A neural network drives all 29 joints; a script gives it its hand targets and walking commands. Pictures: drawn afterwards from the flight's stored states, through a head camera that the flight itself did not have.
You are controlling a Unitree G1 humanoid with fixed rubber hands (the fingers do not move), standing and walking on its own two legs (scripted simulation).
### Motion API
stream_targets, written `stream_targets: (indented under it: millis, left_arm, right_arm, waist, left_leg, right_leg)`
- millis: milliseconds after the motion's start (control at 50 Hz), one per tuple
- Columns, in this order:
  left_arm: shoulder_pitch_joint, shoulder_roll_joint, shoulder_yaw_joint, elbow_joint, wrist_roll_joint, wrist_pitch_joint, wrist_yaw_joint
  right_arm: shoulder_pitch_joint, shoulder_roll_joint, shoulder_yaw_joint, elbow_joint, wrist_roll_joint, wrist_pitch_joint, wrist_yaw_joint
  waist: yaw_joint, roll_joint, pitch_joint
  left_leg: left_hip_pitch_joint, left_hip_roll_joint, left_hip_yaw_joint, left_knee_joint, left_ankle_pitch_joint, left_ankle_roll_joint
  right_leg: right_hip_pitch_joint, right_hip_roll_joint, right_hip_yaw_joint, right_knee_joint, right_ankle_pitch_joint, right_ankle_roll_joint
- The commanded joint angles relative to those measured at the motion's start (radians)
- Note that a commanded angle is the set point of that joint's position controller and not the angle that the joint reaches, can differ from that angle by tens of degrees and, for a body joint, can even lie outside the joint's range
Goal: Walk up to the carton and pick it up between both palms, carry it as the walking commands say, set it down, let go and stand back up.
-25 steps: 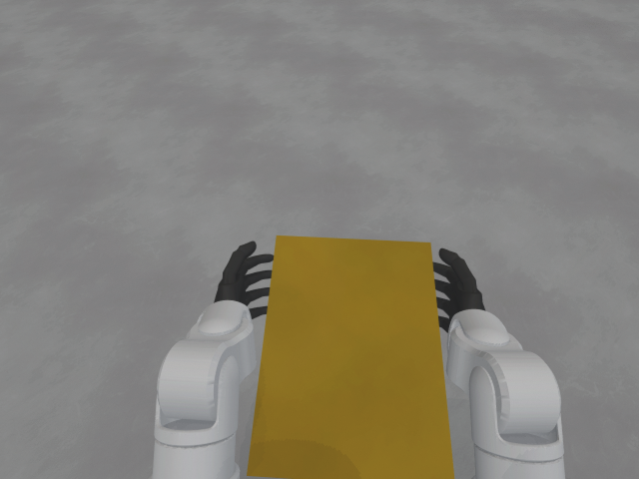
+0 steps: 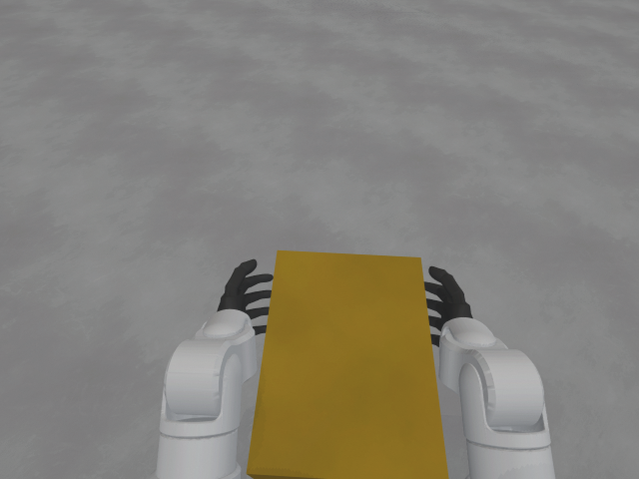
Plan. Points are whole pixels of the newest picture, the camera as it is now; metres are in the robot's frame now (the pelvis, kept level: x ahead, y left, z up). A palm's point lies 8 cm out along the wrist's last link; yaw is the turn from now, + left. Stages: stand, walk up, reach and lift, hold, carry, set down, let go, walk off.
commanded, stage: carry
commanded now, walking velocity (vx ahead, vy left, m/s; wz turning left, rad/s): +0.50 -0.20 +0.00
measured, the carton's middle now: (339, 389) +0.24 +0.01 +0.00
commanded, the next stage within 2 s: none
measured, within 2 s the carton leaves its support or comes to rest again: neither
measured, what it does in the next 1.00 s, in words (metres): walks ahead: right foot, then left foot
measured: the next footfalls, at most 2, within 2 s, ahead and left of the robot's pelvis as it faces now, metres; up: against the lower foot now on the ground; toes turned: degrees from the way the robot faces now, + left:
right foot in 0.20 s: +0.26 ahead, -0.21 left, +0.00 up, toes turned -9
left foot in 0.54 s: +0.44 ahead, -0.05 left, +0.00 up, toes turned +11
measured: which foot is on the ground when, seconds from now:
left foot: down 0.00-0.24, up 0.26-0.52, down 0.54-0.92, up 0.94-1.00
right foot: up 0.00-0.18, down 0.20-0.58, up 0.60-0.86, down 0.88-1.00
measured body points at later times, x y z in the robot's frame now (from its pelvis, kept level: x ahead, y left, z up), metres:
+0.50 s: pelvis +0.29 -0.14 +0.00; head +0.32 -0.14 +0.45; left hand +0.58 +0.01 +0.09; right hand +0.59 -0.24 +0.08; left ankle +0.34 -0.04 -0.72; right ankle +0.22 -0.21 -0.74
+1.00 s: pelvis +0.60 -0.27 +0.00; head +0.64 -0.28 +0.45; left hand +0.90 -0.14 +0.08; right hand +0.90 -0.39 +0.07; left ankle +0.45 -0.12 -0.66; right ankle +0.65 -0.36 -0.74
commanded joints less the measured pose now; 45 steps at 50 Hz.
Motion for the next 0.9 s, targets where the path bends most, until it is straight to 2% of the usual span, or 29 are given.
stream_targets:
  millis: [0, 60, 100, 140, 160, 200, 220, 240, 260, 280, 300, 340, 380, 420, 480, 520, 540, 560, 580, 600, 620, 640, 660, 680, 720, 800, 840, 860, 880]
  left_arm:
    - [-0.36, -1.021, -0.494, -0.126, -0.275, -0.047, -0.166]
    - [-0.318, -1.036, -0.484, -0.13, -0.254, -0.066, -0.15]
    - [-0.312, -1.026, -0.49, -0.149, -0.254, -0.07, -0.144]
    - [-0.307, -1.0, -0.496, -0.163, -0.254, -0.063, -0.141]
    - [-0.3, -0.988, -0.498, -0.163, -0.255, -0.057, -0.141]
    - [-0.282, -0.966, -0.492, -0.149, -0.263, -0.04, -0.142]
    - [-0.267, -0.951, -0.474, -0.134, -0.245, -0.043, -0.139]
    - [-0.272, -0.965, -0.46, -0.134, -0.246, -0.049, -0.139]
    - [-0.294, -0.998, -0.479, -0.164, -0.268, -0.054, -0.144]
    - [-0.288, -1.024, -0.479, -0.156, -0.267, -0.062, -0.148]
    - [-0.298, -1.042, -0.478, -0.159, -0.272, -0.071, -0.153]
    - [-0.305, -1.054, -0.479, -0.159, -0.28, -0.081, -0.159]
    - [-0.314, -1.044, -0.488, -0.176, -0.29, -0.088, -0.165]
    - [-0.311, -1.025, -0.498, -0.181, -0.294, -0.083, -0.165]
    - [-0.295, -1.002, -0.508, -0.166, -0.288, -0.063, -0.16]
    - [-0.31, -0.978, -0.516, -0.155, -0.281, -0.046, -0.154]
    - [-0.329, -0.966, -0.523, -0.156, -0.278, -0.037, -0.153]
    - [-0.353, -0.964, -0.541, -0.171, -0.288, -0.024, -0.156]
    - [-0.373, -0.955, -0.526, -0.157, -0.289, -0.023, -0.156]
    - [-0.359, -0.967, -0.515, -0.133, -0.29, -0.024, -0.157]
    - [-0.348, -0.992, -0.511, -0.116, -0.295, -0.028, -0.161]
    - [-0.349, -1.013, -0.507, -0.127, -0.292, -0.042, -0.164]
    - [-0.343, -1.025, -0.499, -0.132, -0.284, -0.054, -0.163]
    - [-0.33, -1.031, -0.492, -0.129, -0.272, -0.063, -0.158]
    - [-0.297, -1.044, -0.482, -0.126, -0.251, -0.078, -0.147]
    - [-0.286, -1.018, -0.496, -0.163, -0.25, -0.083, -0.134]
    - [-0.278, -0.988, -0.502, -0.168, -0.252, -0.069, -0.133]
    - [-0.263, -0.974, -0.498, -0.159, -0.255, -0.059, -0.134]
    - [-0.255, -0.964, -0.493, -0.147, -0.257, -0.048, -0.134]
  right_arm:
    - [-0.363, 1.021, 0.46, -0.156, 0.271, -0.031, 0.148]
    - [-0.358, 1.015, 0.471, -0.197, 0.288, -0.043, 0.15]
    - [-0.348, 0.995, 0.468, -0.22, 0.287, -0.045, 0.148]
    - [-0.33, 0.97, 0.464, -0.222, 0.277, -0.037, 0.145]
    - [-0.319, 0.956, 0.46, -0.214, 0.27, -0.03, 0.144]
    - [-0.294, 0.934, 0.453, -0.185, 0.252, -0.012, 0.142]
    - [-0.315, 0.92, 0.474, -0.199, 0.255, -0.003, 0.15]
    - [-0.35, 0.934, 0.488, -0.221, 0.272, -0.003, 0.157]
    - [-0.354, 0.974, 0.493, -0.215, 0.284, -0.009, 0.157]
    - [-0.361, 0.997, 0.51, -0.214, 0.291, -0.016, 0.16]
    - [-0.363, 1.011, 0.517, -0.21, 0.296, -0.024, 0.16]
    - [-0.339, 1.025, 0.506, -0.196, 0.289, -0.04, 0.159]
    - [-0.324, 1.023, 0.492, -0.199, 0.274, -0.056, 0.151]
    - [-0.307, 1.005, 0.477, -0.201, 0.257, -0.058, 0.143]
    - [-0.28, 0.966, 0.448, -0.187, 0.231, -0.044, 0.14]
    - [-0.25, 0.944, 0.431, -0.155, 0.223, -0.031, 0.141]
    - [-0.23, 0.931, 0.421, -0.135, 0.219, -0.027, 0.14]
    - [-0.234, 0.902, 0.389, -0.113, 0.211, -0.026, 0.133]
    - [-0.292, 0.907, 0.406, -0.122, 0.228, -0.027, 0.131]
    - [-0.317, 0.923, 0.414, -0.14, 0.237, -0.024, 0.131]
    - [-0.333, 0.952, 0.422, -0.138, 0.242, -0.027, 0.135]
    - [-0.35, 0.991, 0.443, -0.146, 0.263, -0.034, 0.143]
    - [-0.352, 1.017, 0.455, -0.154, 0.276, -0.04, 0.15]
    - [-0.36, 1.024, 0.465, -0.17, 0.287, -0.045, 0.152]
    - [-0.358, 1.018, 0.476, -0.2, 0.297, -0.055, 0.156]
    - [-0.335, 0.972, 0.469, -0.243, 0.293, -0.055, 0.153]
    - [-0.31, 0.941, 0.461, -0.231, 0.278, -0.038, 0.149]
    - [-0.296, 0.927, 0.457, -0.219, 0.267, -0.028, 0.147]
    - [-0.283, 0.913, 0.452, -0.199, 0.256, -0.016, 0.146]
  waist:
    - [-0.017, 0.109, -0.173]
    - [-0.019, 0.191, -0.188]
    - [-0.019, 0.234, -0.201]
    - [-0.013, 0.246, -0.213]
    - [-0.004, 0.224, -0.231]
    - [0.018, 0.103, -0.324]
    - [0.05, -0.135, -0.381]
    - [0.051, -0.346, -0.361]
    - [0.041, -0.249, -0.376]
    - [0.037, -0.157, -0.38]
    - [0.034, -0.11, -0.361]
    - [0.034, -0.106, -0.334]
    - [0.035, -0.11, -0.309]
    - [0.034, -0.102, -0.279]
    - [0.027, -0.106, -0.239]
    - [-0.006, -0.034, -0.274]
    - [-0.023, 0.036, -0.308]
    - [-0.035, 0.292, -0.319]
    - [-0.018, 0.371, -0.278]
    - [-0.016, 0.208, -0.279]
    - [-0.017, 0.104, -0.257]
    - [-0.015, 0.075, -0.218]
    - [-0.015, 0.099, -0.192]
    - [-0.014, 0.125, -0.189]
    - [-0.017, 0.167, -0.186]
    - [-0.015, 0.249, -0.209]
    - [-0.004, 0.223, -0.232]
    - [0.007, 0.165, -0.268]
    - [0.02, 0.103, -0.321]
  left_leg:
    - [0.392, 0.335, -0.344, -0.26, 0.317, 0.136]
    - [0.375, 0.251, -0.18, -0.249, 0.398, 0.08]
    - [0.369, 0.225, -0.12, -0.237, 0.384, 0.047]
    - [0.365, 0.21, -0.073, -0.192, 0.364, 0.013]
    - [0.336, 0.194, -0.031, -0.128, 0.339, -0.009]
    - [0.168, 0.107, 0.043, 0.167, 0.292, -0.042]
    - [-0.061, 0.037, 0.063, 0.425, 0.108, -0.081]
    - [-0.319, -0.047, -0.008, 0.631, -0.321, -0.076]
    - [-0.371, 0.008, -0.12, 0.734, -0.342, -0.045]
    - [-0.384, 0.032, -0.156, 0.724, -0.292, -0.03]
    - [-0.387, 0.055, -0.163, 0.634, -0.225, -0.027]
    - [-0.334, 0.039, -0.128, 0.495, -0.171, -0.04]
    - [-0.312, 0.013, -0.099, 0.37, -0.164, -0.042]
    - [-0.266, -0.004, -0.075, 0.217, -0.111, -0.029]
    - [-0.124, -0.034, -0.028, 0.036, 0.017, 0.0]
    - [0.177, -0.019, -0.01, -0.083, 0.089, 0.03]
    - [0.372, 0.055, -0.124, -0.09, 0.033, 0.058]
    - [0.504, 0.309, -0.576, -0.18, -0.032, 0.173]
    - [0.539, 0.425, -0.781, -0.239, 0.057, 0.258]
    - [0.489, 0.416, -0.681, -0.204, 0.16, 0.255]
    - [0.461, 0.397, -0.577, -0.186, 0.321, 0.235]
    - [0.428, 0.367, -0.472, -0.202, 0.368, 0.189]
    - [0.405, 0.341, -0.393, -0.227, 0.389, 0.143]
    - [0.383, 0.313, -0.316, -0.241, 0.409, 0.115]
    - [0.377, 0.268, -0.213, -0.247, 0.469, 0.088]
    - [0.372, 0.211, -0.082, -0.222, 0.424, 0.019]
    - [0.34, 0.193, -0.019, -0.128, 0.394, -0.017]
    - [0.28, 0.151, 0.023, 0.001, 0.402, -0.034]
    - [0.172, 0.106, 0.05, 0.175, 0.342, -0.044]
  right_leg:
    - [-0.284, -0.12, 0.109, -0.114, 0.011, 0.013]
    - [-0.162, -0.057, -0.018, -0.347, 0.072, 0.024]
    - [-0.09, -0.032, -0.064, -0.457, 0.171, 0.023]
    - [-0.008, -0.017, -0.106, -0.552, 0.255, 0.017]
    - [0.087, -0.015, -0.137, -0.617, 0.311, 0.01]
    - [0.406, -0.018, -0.153, -0.648, 0.31, -0.023]
    - [0.584, -0.226, 0.147, -0.674, 0.269, -0.118]
    - [0.658, -0.343, 0.368, -0.683, 0.477, -0.218]
    - [0.655, -0.357, 0.313, -0.64, 0.678, -0.239]
    - [0.654, -0.333, 0.257, -0.606, 0.752, -0.218]
    - [0.634, -0.306, 0.21, -0.619, 0.696, -0.187]
    - [0.587, -0.273, 0.139, -0.653, 0.633, -0.168]
    - [0.561, -0.284, 0.126, -0.69, 0.592, -0.193]
    - [0.52, -0.27, 0.083, -0.705, 0.555, -0.191]
    - [0.445, -0.225, 0.004, -0.672, 0.551, -0.139]
    - [0.285, -0.162, -0.079, -0.501, 0.57, -0.08]
    - [0.129, -0.125, -0.097, -0.345, 0.535, -0.045]
    - [-0.119, -0.031, -0.098, -0.032, 0.313, 0.017]
    - [-0.331, 0.024, 0.02, 0.22, -0.087, 0.026]
    - [-0.34, -0.059, 0.123, 0.293, -0.063, 0.008]
    - [-0.341, -0.091, 0.148, 0.267, -0.007, 0.005]
    - [-0.344, -0.13, 0.164, 0.139, 0.03, 0.007]
    - [-0.32, -0.137, 0.149, 0.003, 0.036, 0.012]
    - [-0.269, -0.113, 0.099, -0.096, 0.037, 0.014]
    - [-0.204, -0.073, 0.011, -0.276, 0.067, 0.023]
    - [-0.06, -0.029, -0.081, -0.506, 0.256, 0.019]
    - [0.083, -0.027, -0.129, -0.605, 0.342, 0.007]
    - [0.223, -0.015, -0.153, -0.633, 0.348, -0.008]
    - [0.397, -0.017, -0.156, -0.633, 0.323, -0.03]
